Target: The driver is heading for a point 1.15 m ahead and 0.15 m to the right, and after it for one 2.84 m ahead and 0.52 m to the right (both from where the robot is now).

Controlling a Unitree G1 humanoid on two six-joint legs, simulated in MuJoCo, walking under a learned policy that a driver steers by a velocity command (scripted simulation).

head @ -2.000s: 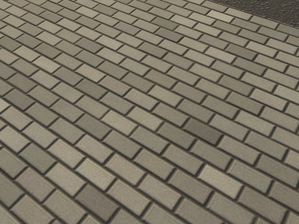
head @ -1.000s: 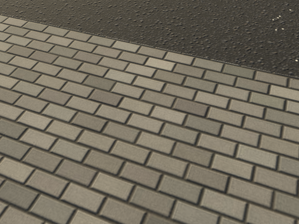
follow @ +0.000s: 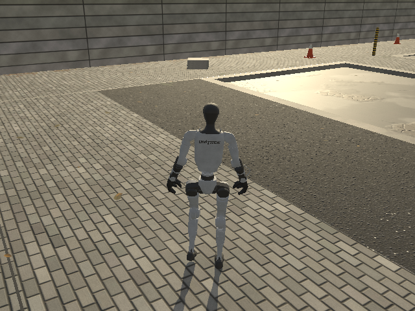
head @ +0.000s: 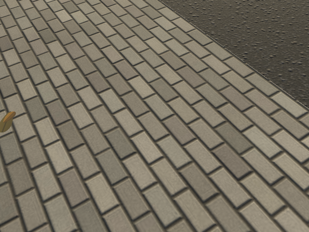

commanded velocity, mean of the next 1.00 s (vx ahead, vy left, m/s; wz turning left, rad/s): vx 0.26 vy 0.00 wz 0.10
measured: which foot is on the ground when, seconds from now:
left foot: up 0.00-0.30, down 0.32-1.00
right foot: down 0.00-0.32, up 0.34-0.74, down 0.76-1.00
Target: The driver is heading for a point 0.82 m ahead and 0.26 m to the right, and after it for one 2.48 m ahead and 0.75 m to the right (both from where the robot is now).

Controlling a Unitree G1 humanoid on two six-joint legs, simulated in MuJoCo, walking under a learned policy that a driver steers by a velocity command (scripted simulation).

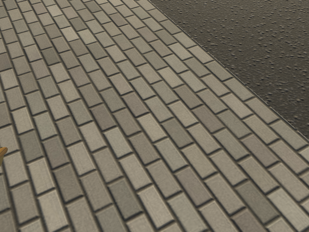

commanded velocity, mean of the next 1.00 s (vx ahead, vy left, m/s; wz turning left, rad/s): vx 0.18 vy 0.00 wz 0.00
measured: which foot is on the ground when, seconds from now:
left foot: down 0.00-0.82, up 0.84-1.00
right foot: down 0.00-0.52, up 0.54-0.76, down 0.78-1.00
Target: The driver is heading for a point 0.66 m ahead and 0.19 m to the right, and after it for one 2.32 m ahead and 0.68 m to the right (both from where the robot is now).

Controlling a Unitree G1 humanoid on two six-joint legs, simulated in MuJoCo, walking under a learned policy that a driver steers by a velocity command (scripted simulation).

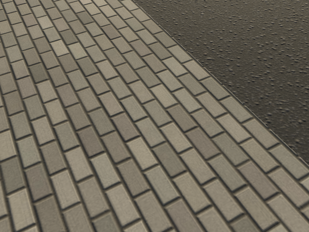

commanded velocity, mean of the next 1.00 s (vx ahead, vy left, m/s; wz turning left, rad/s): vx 0.49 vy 0.00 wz -0.27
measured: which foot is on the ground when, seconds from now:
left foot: up 0.00-0.30, down 0.32-0.88, up 0.90-1.00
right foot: down 0.00-0.32, up 0.34-0.86, down 0.88-1.00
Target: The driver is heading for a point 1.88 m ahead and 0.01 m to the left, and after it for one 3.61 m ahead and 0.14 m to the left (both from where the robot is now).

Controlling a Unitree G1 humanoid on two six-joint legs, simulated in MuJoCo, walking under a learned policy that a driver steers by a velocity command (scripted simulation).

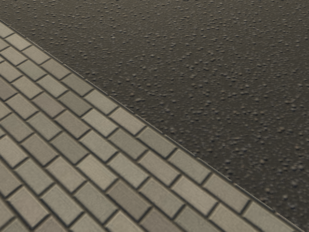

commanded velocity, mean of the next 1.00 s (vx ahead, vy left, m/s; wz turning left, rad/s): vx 0.50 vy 0.00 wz -0.25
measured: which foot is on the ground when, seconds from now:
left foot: up 0.00-0.40, down 0.42-0.96, up 0.98-1.00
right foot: down 0.00-0.44, up 0.46-0.92, down 0.94-1.00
